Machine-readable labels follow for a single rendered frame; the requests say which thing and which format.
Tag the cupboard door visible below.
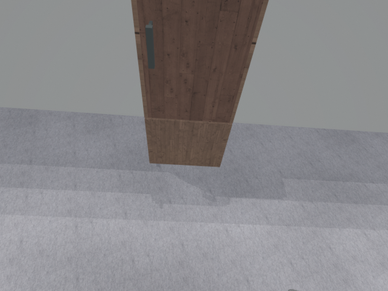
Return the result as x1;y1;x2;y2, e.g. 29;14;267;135
136;0;264;123

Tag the handle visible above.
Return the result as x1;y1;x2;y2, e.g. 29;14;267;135
145;21;155;69

